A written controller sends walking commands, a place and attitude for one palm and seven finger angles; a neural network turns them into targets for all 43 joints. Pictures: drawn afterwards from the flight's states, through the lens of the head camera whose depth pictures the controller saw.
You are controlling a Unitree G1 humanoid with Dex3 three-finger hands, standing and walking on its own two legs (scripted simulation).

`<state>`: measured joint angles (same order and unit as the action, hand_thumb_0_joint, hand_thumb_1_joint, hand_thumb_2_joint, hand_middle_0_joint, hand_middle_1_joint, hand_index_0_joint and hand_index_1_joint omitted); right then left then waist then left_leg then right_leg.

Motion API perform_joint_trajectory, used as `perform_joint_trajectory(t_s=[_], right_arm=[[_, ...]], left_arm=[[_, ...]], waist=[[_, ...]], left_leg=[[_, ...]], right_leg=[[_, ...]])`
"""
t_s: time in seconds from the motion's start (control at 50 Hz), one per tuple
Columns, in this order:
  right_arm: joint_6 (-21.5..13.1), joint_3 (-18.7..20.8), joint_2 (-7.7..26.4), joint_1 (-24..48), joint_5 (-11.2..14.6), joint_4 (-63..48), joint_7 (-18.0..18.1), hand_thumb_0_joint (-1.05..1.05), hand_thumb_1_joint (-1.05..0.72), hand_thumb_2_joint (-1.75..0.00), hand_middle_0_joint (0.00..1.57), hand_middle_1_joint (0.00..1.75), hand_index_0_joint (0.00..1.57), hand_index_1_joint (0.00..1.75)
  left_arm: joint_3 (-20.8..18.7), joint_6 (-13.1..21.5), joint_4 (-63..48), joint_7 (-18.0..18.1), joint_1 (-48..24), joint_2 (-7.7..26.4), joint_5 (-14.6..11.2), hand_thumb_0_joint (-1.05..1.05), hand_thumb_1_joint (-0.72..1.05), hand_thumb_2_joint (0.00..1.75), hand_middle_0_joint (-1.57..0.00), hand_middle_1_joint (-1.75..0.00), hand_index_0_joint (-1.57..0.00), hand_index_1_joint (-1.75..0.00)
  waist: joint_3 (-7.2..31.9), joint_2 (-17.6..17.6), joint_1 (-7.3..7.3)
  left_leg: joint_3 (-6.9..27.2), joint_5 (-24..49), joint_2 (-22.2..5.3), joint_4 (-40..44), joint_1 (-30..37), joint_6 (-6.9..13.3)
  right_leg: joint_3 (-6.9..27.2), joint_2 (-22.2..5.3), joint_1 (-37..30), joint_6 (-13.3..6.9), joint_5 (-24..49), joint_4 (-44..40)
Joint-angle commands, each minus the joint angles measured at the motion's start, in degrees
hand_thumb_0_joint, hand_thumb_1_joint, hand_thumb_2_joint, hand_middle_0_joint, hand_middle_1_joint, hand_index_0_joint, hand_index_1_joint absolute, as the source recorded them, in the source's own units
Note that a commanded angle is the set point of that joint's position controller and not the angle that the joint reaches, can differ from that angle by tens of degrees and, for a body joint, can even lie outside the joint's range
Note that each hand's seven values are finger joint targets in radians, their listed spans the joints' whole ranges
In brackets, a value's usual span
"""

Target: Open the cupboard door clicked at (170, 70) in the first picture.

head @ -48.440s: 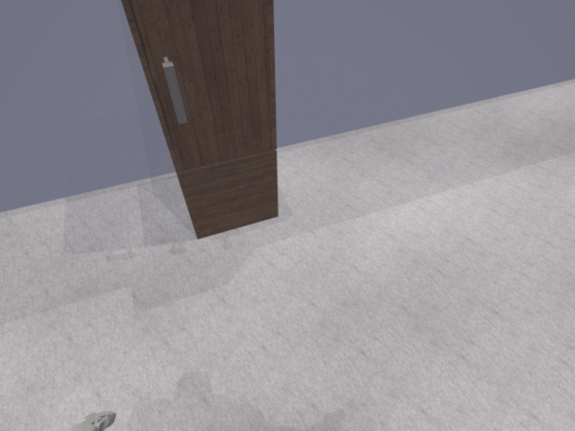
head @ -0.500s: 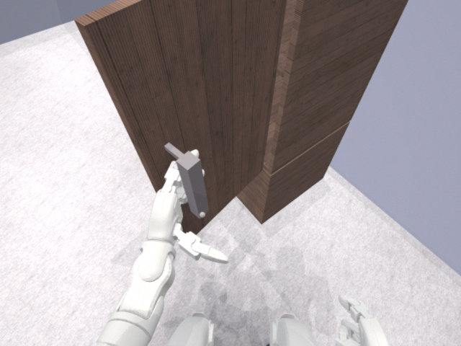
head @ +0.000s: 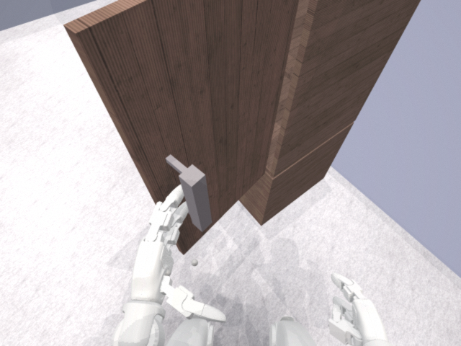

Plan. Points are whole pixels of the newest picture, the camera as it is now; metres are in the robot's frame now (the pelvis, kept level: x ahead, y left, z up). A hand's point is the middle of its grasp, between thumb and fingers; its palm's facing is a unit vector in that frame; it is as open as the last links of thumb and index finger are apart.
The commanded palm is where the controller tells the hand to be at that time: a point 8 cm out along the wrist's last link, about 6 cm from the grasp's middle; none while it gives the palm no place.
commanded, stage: slide the hand sideways off the handle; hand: left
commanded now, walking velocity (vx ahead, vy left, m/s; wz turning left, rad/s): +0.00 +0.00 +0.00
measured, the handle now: (188, 195) +0.35 +0.10 +0.05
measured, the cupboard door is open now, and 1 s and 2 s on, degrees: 100 100 100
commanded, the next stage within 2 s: draw the hand back to the body in 0.48 s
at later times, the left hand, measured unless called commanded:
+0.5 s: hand (166, 298) +0.19 +0.11 +0.04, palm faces +0.00 -1.00 -0.03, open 16.3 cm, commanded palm +0.17 +0.16 +0.05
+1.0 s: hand (124, 298) +0.18 +0.14 +0.11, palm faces +0.01 -1.00 -0.07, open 16.3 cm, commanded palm +0.15 +0.20 +0.13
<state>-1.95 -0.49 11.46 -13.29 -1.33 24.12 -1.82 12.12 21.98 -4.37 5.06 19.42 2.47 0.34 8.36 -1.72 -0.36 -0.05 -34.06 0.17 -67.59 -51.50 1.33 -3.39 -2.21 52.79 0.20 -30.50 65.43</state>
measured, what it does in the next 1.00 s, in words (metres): stands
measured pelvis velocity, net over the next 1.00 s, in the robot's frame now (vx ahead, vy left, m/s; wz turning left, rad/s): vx -0.01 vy -0.02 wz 0.01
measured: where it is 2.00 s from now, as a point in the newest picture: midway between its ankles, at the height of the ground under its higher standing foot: outside the picture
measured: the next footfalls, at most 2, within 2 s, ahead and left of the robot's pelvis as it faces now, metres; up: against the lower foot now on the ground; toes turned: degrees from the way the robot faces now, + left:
none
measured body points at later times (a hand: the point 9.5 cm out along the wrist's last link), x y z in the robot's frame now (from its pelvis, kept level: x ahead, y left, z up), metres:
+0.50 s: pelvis -0.01 -0.02 -0.01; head +0.07 -0.03 +0.43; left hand +0.19 +0.16 +0.05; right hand +0.18 -0.25 -0.09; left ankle -0.02 +0.10 -0.65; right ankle +0.01 -0.13 -0.65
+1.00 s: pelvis -0.01 -0.02 +0.02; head +0.02 -0.04 +0.47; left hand +0.17 +0.19 +0.12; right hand +0.16 -0.25 -0.05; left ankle -0.02 +0.10 -0.65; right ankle +0.01 -0.13 -0.65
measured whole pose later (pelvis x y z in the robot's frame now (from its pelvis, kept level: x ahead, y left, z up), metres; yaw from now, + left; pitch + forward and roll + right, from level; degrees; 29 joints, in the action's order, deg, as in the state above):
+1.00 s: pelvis -0.01 -0.02 +0.02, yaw +1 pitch +11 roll -1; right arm -5.4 -1.7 13.3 -17.0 2.0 23.9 3.7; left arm -4.9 15.8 -16.6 -9.7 32.4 12.4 -13.8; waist 8.2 -3.3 -0.1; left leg 2.1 -30.3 -1.2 -60.6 -41.6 -0.7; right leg -5.5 -0.6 42.3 -1.8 -27.2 58.2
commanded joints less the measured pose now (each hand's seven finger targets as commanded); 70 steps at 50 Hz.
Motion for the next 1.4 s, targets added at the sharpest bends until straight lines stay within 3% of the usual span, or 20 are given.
perform_joint_trajectory(t_s=[0.0,0.16,0.22,0.38,0.42,0.5,0.54,0.64,0.74,0.76,0.88,0.98,1.06,1.08,1.1,1.12,1.16,1.22,1.28,1.38], right_arm=[[-2.8,2.9,6.2,-0.2,0.2,-8.8,1.3,0.0,-0.9,-0.9,0.2,0.3,0.2,0.3],[-3.3,2.8,6.3,0.3,0.7,-9.8,2.3,0.0,-0.9,-0.9,0.2,0.3,0.2,0.3],[-3.6,2.8,6.6,0.3,0.9,-10.0,2.5,0.0,-0.9,-0.9,0.2,0.3,0.2,0.3],[-4.4,3.0,6.4,1.2,1.1,-10.1,3.4,0.0,-0.9,-0.9,0.2,0.3,0.2,0.3],[-4.7,3.1,6.6,1.3,1.2,-10.0,3.7,0.0,-0.9,-0.9,0.2,0.3,0.2,0.3],[-5.7,2.9,7.2,1.4,1.3,-9.6,4.1,0.0,-0.9,-0.9,0.2,0.3,0.2,0.3],[-6.2,2.9,7.4,1.8,1.3,-9.7,4.3,0.0,-0.9,-0.9,0.2,0.3,0.2,0.3],[-5.6,2.9,7.2,1.0,2.0,-11.3,4.8,0.0,-0.9,-0.9,0.2,0.3,0.2,0.3],[-4.8,2.4,6.8,1.1,2.9,-11.2,5.5,0.0,-0.9,-0.9,0.2,0.3,0.2,0.3],[-5.1,2.2,6.8,1.3,2.9,-11.4,5.6,0.0,-0.9,-0.9,0.2,0.3,0.2,0.3],[-6.3,1.8,7.7,0.7,3.2,-10.5,6.2,0.0,-0.9,-0.9,0.2,0.3,0.2,0.3],[-7.4,1.6,7.4,1.0,3.7,-9.8,6.3,0.0,-0.9,-0.9,0.2,0.3,0.2,0.3],[-8.3,1.4,7.5,1.1,4.1,-9.2,6.4,0.0,-0.9,-0.9,0.2,0.3,0.2,0.3],[-7.2,2.2,7.6,0.7,3.0,-8.9,8.0,0.0,-0.9,-0.9,0.2,0.3,0.2,0.3],[-6.8,1.5,6.2,0.8,2.8,-9.1,8.5,0.0,-0.9,-0.9,0.2,0.3,0.2,0.3],[-6.3,1.3,6.0,0.3,2.9,-8.4,8.6,0.0,-0.9,-0.9,0.2,0.3,0.2,0.3],[-5.5,1.1,6.3,1.2,2.8,-7.6,8.7,0.0,-0.9,-0.9,0.2,0.3,0.2,0.3],[-5.7,0.4,6.6,1.9,2.5,-6.8,9.2,0.0,-0.9,-0.9,0.2,0.3,0.2,0.3],[-6.2,0.1,6.7,2.9,2.3,-5.5,9.5,0.0,-0.9,-0.9,0.2,0.3,0.2,0.3],[-7.6,-0.4,6.8,4.1,2.0,-3.3,8.9,0.0,-0.9,-0.9,0.2,0.3,0.2,0.3]], left_arm=[[-0.2,4.5,-15.1,-1.6,-1.3,0.7,-0.3,0.0,-0.5,0.3,-0.15,-0.3,-0.15,-0.3],[-4.1,3.7,-18.8,-5.1,5.2,3.8,-3.3,0.0,-0.5,0.3,-0.15,-0.3,-0.15,-0.3],[-4.2,3.7,-18.9,-6.5,6.3,4.0,-4.2,0.0,-0.5,0.3,-0.15,-0.3,-0.15,-0.3],[-10.7,5.0,-19.0,-9.0,12.2,7.7,-7.4,0.0,-0.5,0.3,-0.15,-0.3,-0.15,-0.3],[-12.2,5.7,-19.5,-9.9,11.7,9.0,-8.4,0.0,-0.5,0.3,-0.15,-0.3,-0.15,-0.3],[-10.8,6.5,-19.6,-11.5,8.1,8.6,-9.3,0.0,-0.5,0.3,-0.15,-0.3,-0.15,-0.3],[-10.3,6.4,-19.9,-11.8,6.9,8.7,-9.3,0.0,-0.5,0.3,-0.15,-0.3,-0.15,-0.3],[-15.5,3.0,-25.3,-10.9,10.4,13.7,-9.9,0.0,-0.5,0.3,-0.15,-0.3,-0.15,-0.3],[-18.0,-1.3,-24.0,-10.5,12.1,13.6,-11.6,0.0,-0.5,0.3,-0.15,-0.3,-0.15,-0.3],[-16.9,-1.5,-24.4,-11.0,12.0,12.5,-12.0,0.0,-0.5,0.3,-0.15,-0.3,-0.15,-0.3],[-19.9,-1.9,-23.8,-13.9,11.3,15.1,-14.0,0.0,-0.5,0.3,-0.15,-0.3,-0.15,-0.3],[-23.6,-2.3,-25.7,-15.7,12.8,16.9,-16.4,0.0,-0.47,0.32,-0.15,-0.3,-0.15,-0.3],[-23.5,-3.7,-27.7,-16.8,12.6,16.7,-17.4,0.0,-0.32,0.37,-0.16,-0.3,-0.16,-0.3],[-26.8,-7.7,-32.0,-8.8,12.9,27.8,-7.6,0.0,-0.29,0.39,-0.16,-0.3,-0.16,-0.3],[-24.2,-10.7,-31.4,-5.4,16.5,22.0,-6.8,0.0,-0.26,0.4,-0.16,-0.3,-0.16,-0.3],[-21.8,-12.8,-30.6,-3.3,18.1,19.4,-5.2,0.0,-0.22,0.42,-0.16,-0.3,-0.16,-0.3],[-21.9,-15.2,-31.0,-0.9,16.2,20.0,-3.9,0.0,-0.15,0.45,-0.16,-0.3,-0.16,-0.3],[-23.4,-16.1,-32.2,1.5,13.8,21.8,-2.7,0.0,-0.05,0.5,-0.17,-0.3,-0.17,-0.3],[-24.8,-16.7,-31.6,2.5,11.9,22.5,-2.5,0.0,0.06,0.54,-0.17,-0.3,-0.17,-0.3],[-27.2,-16.5,-32.5,3.0,10.5,23.3,-2.4,0.0,0.23,0.62,-0.18,-0.3,-0.18,-0.3]], waist=[[16.5,2.9,1.65],[17.8,2.4,0.72],[15.7,3.4,1.46],[14.2,3.4,0.25],[14.1,3.3,0.53],[11.6,3.3,1.93],[11.8,2.2,1.89],[15.8,-0.2,-0.43],[10.7,4.5,0.25],[9.1,3.6,0.63],[5.3,3.0,1.05],[6.4,0.6,-0.33],[6.0,-1.3,-0.03],[9.2,-2.0,-3.35],[5.9,-2.1,-1.83],[3.5,-2.3,-1.53],[1.3,0.5,-1.04],[1.0,-0.6,-1.12],[-0.3,0.9,-1.27],[-1.0,-1.9,-2.02]], left_leg=[[2.8,26.0,0.2,8.2,8.8,-1.5],[2.5,26.3,0.6,7.3,7.6,-1.2],[2.4,23.1,0.8,7.0,6.1,-1.0],[1.7,17.5,1.4,6.1,2.3,-0.9],[1.4,16.2,1.5,5.4,1.2,-0.9],[1.8,12.9,1.4,4.4,-0.4,-0.6],[1.8,11.3,1.4,4.0,-1.3,-0.4],[1.4,13.2,1.4,7.9,3.4,-0.3],[1.3,12.2,1.5,11.1,4.7,-0.3],[1.1,11.8,1.5,11.3,5.3,-0.3],[1.5,10.6,1.3,14.5,8.7,-0.3],[1.7,14.8,1.1,17.2,12.9,-0.4],[2.1,19.2,0.9,19.3,16.8,-0.4],[0.7,21.0,-0.2,22.7,18.7,-0.2],[0.4,21.5,0.1,23.9,19.8,-0.2],[0.4,22.5,-0.3,24.7,21.0,-0.2],[0.4,22.8,-0.5,25.9,22.8,0.0],[0.7,23.4,-0.7,29.2,27.0,0.0],[0.7,24.1,-0.9,32.1,30.3,0.0],[1.0,30.3,-1.3,36.6,35.1,-0.5]], right_leg=[[-0.6,2.2,-11.5,-2.3,22.4,-4.9],[-0.3,2.3,-13.3,-2.2,24.1,-4.5],[-0.2,2.4,-12.4,-2.0,22.6,-5.0],[1.2,2.4,-13.0,-1.9,18.5,-5.9],[1.9,2.3,-12.9,-1.8,17.3,-6.3],[2.5,2.3,-9.8,-1.7,11.7,-7.0],[3.3,2.1,-9.2,-1.8,8.0,-7.6],[2.8,2.5,-14.5,-1.8,9.6,-9.6],[3.3,2.3,-18.1,-1.0,7.6,-15.1],[3.8,2.1,-17.8,-0.7,7.3,-16.2],[3.3,2.1,-18.2,-0.8,4.4,-19.6],[2.1,2.5,-22.5,-1.1,10.3,-20.1],[0.1,3.2,-23.9,-1.1,17.0,-19.9],[3.4,1.3,-27.8,-1.8,18.4,-22.8],[2.6,1.1,-27.7,-1.6,19.0,-24.1],[1.6,1.2,-27.7,-1.4,19.4,-24.5],[1.1,1.5,-28.8,-1.0,19.4,-26.7],[0.5,1.4,-31.4,-1.1,19.5,-28.7],[0.4,1.4,-34.1,-0.9,20.3,-31.4],[0.2,1.4,-39.5,-1.1,24.1,-34.6]])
